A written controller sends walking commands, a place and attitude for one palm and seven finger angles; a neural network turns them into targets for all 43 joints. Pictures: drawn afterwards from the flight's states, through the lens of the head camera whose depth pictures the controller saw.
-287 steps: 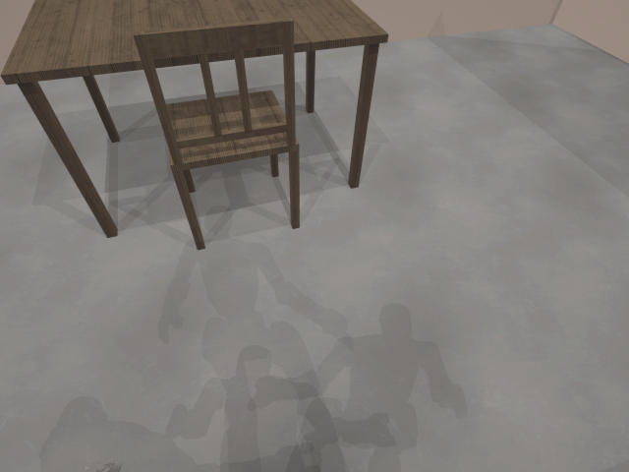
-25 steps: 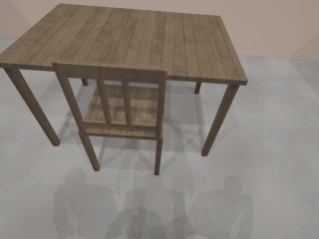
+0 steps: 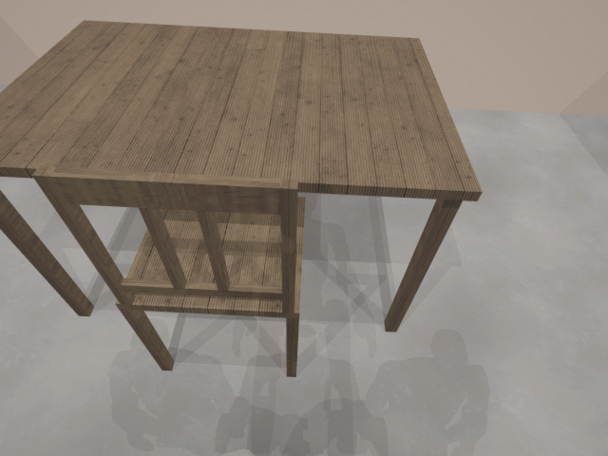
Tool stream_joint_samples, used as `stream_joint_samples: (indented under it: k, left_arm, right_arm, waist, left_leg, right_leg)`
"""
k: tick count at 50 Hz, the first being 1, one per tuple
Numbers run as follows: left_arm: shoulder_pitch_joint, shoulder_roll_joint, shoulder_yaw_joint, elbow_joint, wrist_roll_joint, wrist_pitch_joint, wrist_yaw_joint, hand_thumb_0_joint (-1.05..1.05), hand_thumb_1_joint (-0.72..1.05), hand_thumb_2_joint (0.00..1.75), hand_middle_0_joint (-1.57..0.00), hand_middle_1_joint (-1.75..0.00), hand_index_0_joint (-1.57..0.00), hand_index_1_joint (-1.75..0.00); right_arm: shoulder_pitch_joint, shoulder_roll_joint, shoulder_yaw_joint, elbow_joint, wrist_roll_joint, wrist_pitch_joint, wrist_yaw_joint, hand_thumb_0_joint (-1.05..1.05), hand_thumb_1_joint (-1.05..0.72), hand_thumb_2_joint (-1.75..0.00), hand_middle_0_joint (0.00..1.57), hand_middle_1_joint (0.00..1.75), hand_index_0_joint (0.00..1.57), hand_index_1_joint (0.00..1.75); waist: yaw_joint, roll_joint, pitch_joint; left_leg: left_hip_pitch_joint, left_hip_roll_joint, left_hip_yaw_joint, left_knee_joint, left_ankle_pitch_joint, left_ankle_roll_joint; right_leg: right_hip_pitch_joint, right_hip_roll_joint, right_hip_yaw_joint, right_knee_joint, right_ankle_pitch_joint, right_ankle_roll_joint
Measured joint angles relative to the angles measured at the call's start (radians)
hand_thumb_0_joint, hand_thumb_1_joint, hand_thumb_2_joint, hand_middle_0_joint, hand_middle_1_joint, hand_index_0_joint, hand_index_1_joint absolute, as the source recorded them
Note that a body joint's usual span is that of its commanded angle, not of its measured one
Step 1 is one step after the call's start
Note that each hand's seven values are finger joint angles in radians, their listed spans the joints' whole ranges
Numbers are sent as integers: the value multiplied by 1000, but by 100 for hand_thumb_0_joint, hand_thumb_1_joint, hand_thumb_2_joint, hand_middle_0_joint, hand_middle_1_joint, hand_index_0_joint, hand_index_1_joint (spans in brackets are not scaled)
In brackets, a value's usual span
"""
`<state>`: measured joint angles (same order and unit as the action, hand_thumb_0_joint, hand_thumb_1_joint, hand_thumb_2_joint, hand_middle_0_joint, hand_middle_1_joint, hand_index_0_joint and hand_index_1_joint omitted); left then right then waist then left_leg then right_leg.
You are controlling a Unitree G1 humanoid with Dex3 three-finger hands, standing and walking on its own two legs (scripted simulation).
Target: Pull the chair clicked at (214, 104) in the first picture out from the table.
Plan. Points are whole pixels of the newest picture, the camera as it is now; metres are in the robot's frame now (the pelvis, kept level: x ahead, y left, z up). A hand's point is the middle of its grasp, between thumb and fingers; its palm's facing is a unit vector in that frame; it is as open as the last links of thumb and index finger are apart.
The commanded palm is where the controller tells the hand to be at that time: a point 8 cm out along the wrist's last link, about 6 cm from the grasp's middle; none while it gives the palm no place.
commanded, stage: come to a stop and stand still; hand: left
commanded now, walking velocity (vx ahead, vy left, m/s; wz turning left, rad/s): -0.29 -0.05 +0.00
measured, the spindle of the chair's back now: (166, 249) +0.49 +0.30 -0.11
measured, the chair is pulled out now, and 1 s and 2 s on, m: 0.00 0.00 0.00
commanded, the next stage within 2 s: look again from close up in 1.00 s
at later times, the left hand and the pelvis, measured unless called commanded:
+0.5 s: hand out of the picture +0.05 +0.20 -0.17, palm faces -0.01 -0.96 -0.26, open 7.4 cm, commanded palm none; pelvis +0.01 -0.01 +0.00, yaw -3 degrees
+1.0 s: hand out of the picture +0.01 +0.11 -0.17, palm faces -0.01 -0.98 -0.19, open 7.3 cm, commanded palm none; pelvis +0.00 -0.06 +0.00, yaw -2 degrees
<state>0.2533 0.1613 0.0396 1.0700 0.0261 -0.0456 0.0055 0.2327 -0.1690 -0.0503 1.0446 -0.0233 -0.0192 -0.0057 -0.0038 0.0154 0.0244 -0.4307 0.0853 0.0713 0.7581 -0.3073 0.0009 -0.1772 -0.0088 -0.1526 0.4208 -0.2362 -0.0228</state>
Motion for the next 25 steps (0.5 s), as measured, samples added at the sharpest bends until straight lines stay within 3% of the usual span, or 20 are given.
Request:
stream_joint_samples:
  k: [3,8,12,17,20,25]
  left_arm:
    - [24,-3,-4,17,-6,11,4,0,92,90,-20,-30,-20,-30]
    - [21,10,-17,49,-19,48,25,0,92,90,-20,-30,-19,-30]
    - [7,10,-15,40,-13,71,26,0,91,90,-20,-30,-19,-30]
    - [-10,38,13,0,-6,98,26,0,91,90,-20,-30,-19,-30]
    - [-19,54,22,-21,-5,108,25,0,91,90,-20,-30,-19,-30]
    - [-19,56,12,-33,-3,91,23,0,91,90,-20,-30,-19,-30]
  right_arm:
    - [-21,-4,12,-3,1,-15,-1,0,-93,-90,19,30,20,30]
    - [-63,38,39,17,8,-15,-29,0,-93,-90,20,30,20,30]
    - [-110,46,32,3,11,4,-44,-1,-94,-90,20,30,21,30]
    - [-137,42,17,-22,8,29,-42,-1,-93,-90,20,30,21,30]
    - [-129,30,8,-23,5,39,-36,-1,-92,-90,20,30,21,30]
    - [-93,2,-8,-4,2,54,-21,0,-91,-90,20,30,21,30]
  waist:
    - [16,-2,1]
    - [41,-75,13]
    - [37,-63,42]
    - [31,-55,68]
    - [26,-47,68]
    - [12,-18,44]
  left_leg:
    - [84,-8,6,-179,117,-4]
    - [153,-59,50,-231,74,52]
    - [180,-60,62,-304,114,60]
    - [169,-41,73,-328,142,49]
    - [154,-30,72,-319,148,38]
    - [124,-16,63,-277,146,9]
  right_leg:
    - [22,3,4,46,-53,23]
    - [2,-40,68,168,-188,45]
    - [-89,-29,113,366,-251,52]
    - [-205,-15,153,578,-230,65]
    - [-209,-23,155,550,-221,65]
    - [-97,-41,127,256,-151,47]
